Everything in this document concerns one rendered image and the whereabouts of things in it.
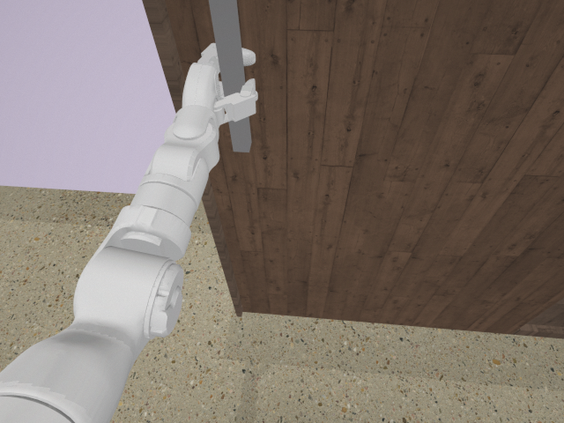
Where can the left robot forearm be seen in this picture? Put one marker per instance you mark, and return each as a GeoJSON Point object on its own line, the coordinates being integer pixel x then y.
{"type": "Point", "coordinates": [158, 219]}

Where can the wardrobe door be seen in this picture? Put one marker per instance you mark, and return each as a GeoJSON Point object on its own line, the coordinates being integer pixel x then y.
{"type": "Point", "coordinates": [407, 159]}
{"type": "Point", "coordinates": [553, 316]}

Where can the left robot hand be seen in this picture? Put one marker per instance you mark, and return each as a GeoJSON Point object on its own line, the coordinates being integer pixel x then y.
{"type": "Point", "coordinates": [203, 88]}

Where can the left robot upper arm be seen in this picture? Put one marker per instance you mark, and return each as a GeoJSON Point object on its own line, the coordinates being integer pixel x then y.
{"type": "Point", "coordinates": [125, 299]}

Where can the handle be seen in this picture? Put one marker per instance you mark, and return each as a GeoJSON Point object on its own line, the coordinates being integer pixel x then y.
{"type": "Point", "coordinates": [226, 28]}

